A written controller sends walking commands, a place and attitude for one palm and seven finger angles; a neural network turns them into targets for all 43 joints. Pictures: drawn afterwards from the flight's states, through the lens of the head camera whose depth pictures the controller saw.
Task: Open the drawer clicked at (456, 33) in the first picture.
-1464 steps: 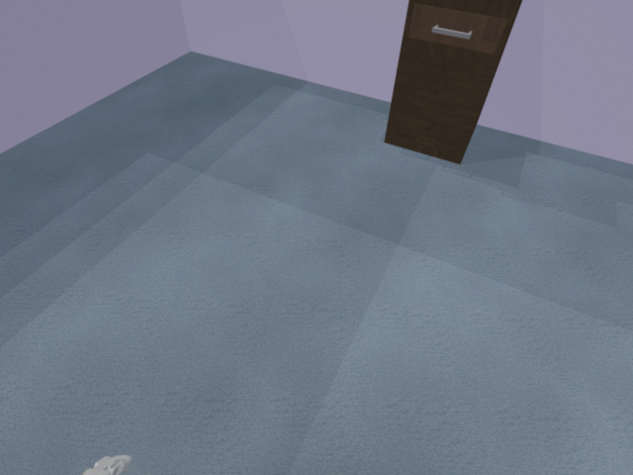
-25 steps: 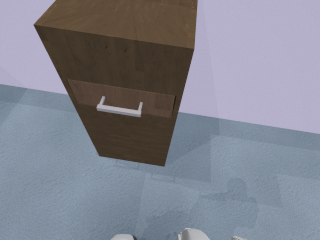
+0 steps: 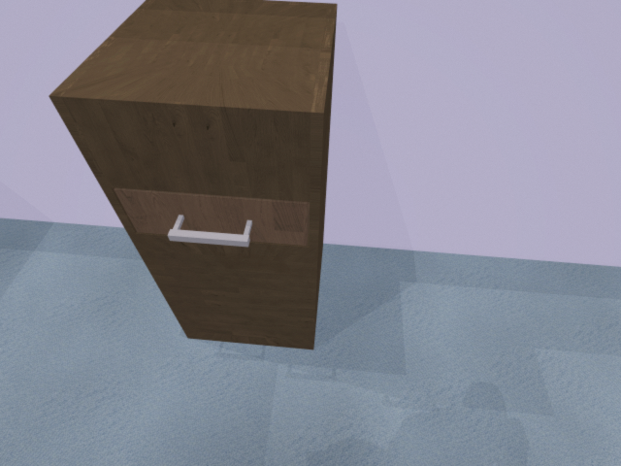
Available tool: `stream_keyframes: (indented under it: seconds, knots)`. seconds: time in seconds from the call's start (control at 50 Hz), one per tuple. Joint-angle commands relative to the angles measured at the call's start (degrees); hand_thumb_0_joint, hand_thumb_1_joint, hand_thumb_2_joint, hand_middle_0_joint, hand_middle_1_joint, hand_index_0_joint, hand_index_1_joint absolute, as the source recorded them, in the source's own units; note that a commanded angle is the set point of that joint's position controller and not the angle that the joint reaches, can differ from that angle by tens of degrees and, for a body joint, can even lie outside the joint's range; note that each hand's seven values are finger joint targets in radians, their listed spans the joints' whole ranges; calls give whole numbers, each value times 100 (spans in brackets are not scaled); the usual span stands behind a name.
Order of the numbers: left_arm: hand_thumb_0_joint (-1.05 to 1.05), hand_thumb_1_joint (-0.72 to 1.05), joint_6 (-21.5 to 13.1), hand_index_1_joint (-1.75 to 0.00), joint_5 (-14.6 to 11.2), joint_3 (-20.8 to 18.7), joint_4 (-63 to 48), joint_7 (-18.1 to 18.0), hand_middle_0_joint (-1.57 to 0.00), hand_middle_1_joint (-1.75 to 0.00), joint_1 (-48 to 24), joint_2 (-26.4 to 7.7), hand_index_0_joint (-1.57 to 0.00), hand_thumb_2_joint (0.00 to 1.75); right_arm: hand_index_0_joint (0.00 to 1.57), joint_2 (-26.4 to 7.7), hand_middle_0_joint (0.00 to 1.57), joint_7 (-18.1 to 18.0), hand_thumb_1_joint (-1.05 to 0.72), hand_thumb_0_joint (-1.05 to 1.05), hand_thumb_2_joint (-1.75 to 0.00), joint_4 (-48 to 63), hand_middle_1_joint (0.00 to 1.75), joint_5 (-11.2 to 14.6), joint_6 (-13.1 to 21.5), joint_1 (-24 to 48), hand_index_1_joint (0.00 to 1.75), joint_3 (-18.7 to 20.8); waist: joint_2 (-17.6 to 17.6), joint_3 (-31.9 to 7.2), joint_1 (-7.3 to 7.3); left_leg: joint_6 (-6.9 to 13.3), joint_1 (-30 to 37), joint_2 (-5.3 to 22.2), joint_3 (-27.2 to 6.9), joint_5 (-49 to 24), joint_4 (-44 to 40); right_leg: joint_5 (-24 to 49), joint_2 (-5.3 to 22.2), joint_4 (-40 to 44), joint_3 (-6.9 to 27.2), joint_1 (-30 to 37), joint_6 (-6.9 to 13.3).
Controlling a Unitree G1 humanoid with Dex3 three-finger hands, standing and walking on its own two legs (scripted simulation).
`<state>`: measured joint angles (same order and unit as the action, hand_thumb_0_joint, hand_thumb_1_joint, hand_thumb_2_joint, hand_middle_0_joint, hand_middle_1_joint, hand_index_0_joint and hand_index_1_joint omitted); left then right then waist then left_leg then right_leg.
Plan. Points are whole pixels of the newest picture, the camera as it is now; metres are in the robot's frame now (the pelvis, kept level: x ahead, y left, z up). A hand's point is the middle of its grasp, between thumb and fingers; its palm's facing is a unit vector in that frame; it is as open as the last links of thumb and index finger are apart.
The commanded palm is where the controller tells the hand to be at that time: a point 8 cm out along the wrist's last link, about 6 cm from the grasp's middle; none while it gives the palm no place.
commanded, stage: come to a stop and stand still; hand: left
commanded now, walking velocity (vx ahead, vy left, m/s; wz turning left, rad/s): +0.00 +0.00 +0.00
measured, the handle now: (211, 230) +0.56 +0.24 -0.12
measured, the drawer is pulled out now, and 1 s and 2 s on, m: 0.00 0.00 0.00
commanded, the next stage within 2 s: look again from close up in 0.46 s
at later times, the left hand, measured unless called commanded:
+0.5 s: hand out of the picture +0.01 +0.19 -0.17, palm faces +0.01 -0.98 -0.19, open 7.4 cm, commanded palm none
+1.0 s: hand out of the picture +0.03 +0.18 -0.17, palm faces -0.04 -0.97 -0.24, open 7.4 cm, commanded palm none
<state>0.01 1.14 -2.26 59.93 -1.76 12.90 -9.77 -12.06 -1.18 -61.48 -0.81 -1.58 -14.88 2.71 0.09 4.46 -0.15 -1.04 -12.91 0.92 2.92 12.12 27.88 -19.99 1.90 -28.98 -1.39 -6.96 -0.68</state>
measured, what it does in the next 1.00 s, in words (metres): stands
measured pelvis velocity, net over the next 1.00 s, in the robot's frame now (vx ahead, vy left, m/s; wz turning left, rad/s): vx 0.00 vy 0.00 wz -0.03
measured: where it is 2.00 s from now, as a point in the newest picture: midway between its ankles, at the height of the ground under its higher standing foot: outside the picture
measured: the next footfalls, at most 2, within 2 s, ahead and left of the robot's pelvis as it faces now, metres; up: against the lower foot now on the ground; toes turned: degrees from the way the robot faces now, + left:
none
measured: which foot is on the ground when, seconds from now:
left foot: down 0.00-1.00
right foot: down 0.00-1.00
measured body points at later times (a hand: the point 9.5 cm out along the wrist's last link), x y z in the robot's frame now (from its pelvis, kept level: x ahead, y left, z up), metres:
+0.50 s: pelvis +0.01 +0.02 +0.01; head +0.03 +0.03 +0.46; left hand +0.01 +0.24 -0.16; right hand +0.04 -0.22 -0.15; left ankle +0.02 +0.12 -0.74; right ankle -0.05 -0.13 -0.73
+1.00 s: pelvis +0.00 +0.00 +0.00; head +0.01 -0.01 +0.45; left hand +0.03 +0.24 -0.15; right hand +0.01 -0.23 -0.16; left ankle +0.02 +0.12 -0.74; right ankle -0.05 -0.13 -0.74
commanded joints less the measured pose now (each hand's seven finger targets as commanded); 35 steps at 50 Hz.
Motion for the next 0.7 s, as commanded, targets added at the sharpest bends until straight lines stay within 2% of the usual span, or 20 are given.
stream_keyframes:
  seconds: [0.0,0.02,0.04,0.08,0.1,0.14,0.2,0.28,0.36,0.4,0.42,0.52,0.54,0.56,0.58,0.6,0.62,0.66,0.68]
  knots:
    - [0,90,56,-30,-20,-146,-194,-82,-20,-30,294,-571,-20,90,20,-604,20,-59,-90,0,-90,176,30,-35,156,-321,30,57,-355,-257,55,475,566,980,-776,-1590,-397,559,291,244,91,-690,140]
    - [0,90,103,-30,-2,-135,-133,-82,-20,-30,253,-553,-20,90,20,-555,20,-44,-90,0,-90,180,30,-35,129,-137,30,34,-493,-66,61,473,177,878,-802,-617,-715,153,268,405,66,-556,137]
    - [0,90,124,-30,6,-120,-114,-48,-20,-30,187,-573,-20,90,20,-508,20,-35,-90,0,-90,206,30,-32,130,-4,30,6,-646,156,84,429,-33,774,-839,-155,-919,236,298,477,86,-538,140]
    - [0,90,106,-30,5,-74,-41,-3,-20,-30,246,-581,-20,90,20,-483,20,-39,-90,0,-90,235,30,-23,131,86,30,-20,-460,249,77,345,-81,658,-780,217,-1016,384,314,634,188,-542,160]
    - [0,90,92,-30,7,-63,3,4,-20,-30,295,-563,-20,90,20,-466,20,-42,-90,0,-90,234,30,-6,139,77,30,-17,-403,221,78,321,73,632,-712,165,-1007,453,337,693,200,-599,162]
    - [0,90,54,-30,-5,-33,78,5,-20,-30,349,-593,-20,90,20,-459,20,-42,-90,0,-90,208,30,-11,161,34,30,-24,-214,-139,41,288,312,585,-670,-33,-915,631,374,774,263,-464,153]
    - [0,90,5,-30,-2,-16,146,-1,-20,-30,390,-565,-20,90,20,-408,20,-48,-90,0,-90,164,30,15,201,9,30,-32,80,-355,15,269,622,572,-559,-503,-815,854,420,864,287,-454,138]
    - [0,90,-28,-30,-10,19,240,-20,-20,-30,412,-569,-20,90,20,-412,20,-59,-90,0,-90,89,30,17,243,10,30,-60,32,-460,-25,244,788,563,-488,-1180,-719,1243,458,885,299,-359,100]
    - [0,90,-34,-30,-14,28,321,-36,-20,-30,478,-550,-20,90,20,-348,20,-80,-90,0,-90,14,30,23,261,11,30,-92,6,-338,1,236,767,550,-448,-1545,-707,1457,474,915,284,-282,84]
    - [0,90,-39,-30,-15,33,335,-42,-20,-30,532,-520,-20,90,20,-333,20,-86,-90,0,-90,-14,30,33,255,15,30,-95,86,-270,15,238,782,550,-421,-1520,-706,1472,461,957,284,-305,86]
    - [0,90,-35,-30,-19,45,360,-44,-20,-30,495,-535,-20,90,20,-331,20,-87,-90,0,-90,-40,30,22,257,-18,30,-103,-20,-245,-8,227,742,542,-437,-1515,-734,1459,482,962,268,-263,80]
    - [0,90,-33,-30,-29,47,373,-49,-20,-30,490,-527,-20,90,20,-308,20,-94,-90,0,-90,-119,30,14,254,-75,30,-119,-49,-182,-1,212,694,537,-448,-1441,-792,1365,467,1011,237,-199,77]
    - [0,90,-219,-30,71,168,377,-264,-20,-30,915,-497,-20,90,20,-551,20,-7,-90,0,-90,245,30,68,354,180,30,-122,-278,-301,127,146,602,632,-364,-2491,336,2396,543,876,564,-456,80]
    - [0,90,-221,-30,1,124,75,-237,-20,-30,583,-708,-20,90,20,-382,20,29,-90,0,-90,339,30,10,335,-152,30,-116,-419,-602,-109,188,415,567,-453,-1285,99,1290,546,606,455,-299,236]
    - [0,90,-182,-30,-8,128,8,-177,-20,-30,456,-646,-20,90,20,-415,20,20,-90,0,-90,330,30,-3,325,-80,30,-109,-641,-436,-34,250,240,540,-459,-910,-87,711,431,516,381,-458,278]
    - [0,90,-174,-30,-1,131,-41,-150,-20,-30,441,-707,-20,90,20,-435,20,38,-90,0,-90,378,30,-19,293,-157,30,-140,-649,-469,-46,304,98,570,-473,-716,-170,485,289,402,264,-405,274]
    - [0,90,-174,-30,-10,142,-54,-127,-20,-30,538,-637,-20,90,20,-456,20,39,-90,0,-90,451,30,-24,294,-141,30,-144,-623,-501,-21,349,94,558,-487,-742,-141,528,258,361,224,-436,272]
    - [0,90,-169,-30,-23,162,-39,-106,-20,-30,589,-579,-20,90,20,-454,20,14,-90,0,-90,469,30,-23,319,-214,30,-145,-456,-525,-19,399,196,608,-523,-1232,-109,710,205,241,195,-484,261]
    - [0,90,-164,-30,-33,175,-46,-103,-20,-30,609,-569,-20,90,20,-477,20,5,-90,0,-90,481,30,-15,319,-243,30,-145,-208,-531,-20,408,218,615,-521,-1307,-66,760,196,239,212,-494,249]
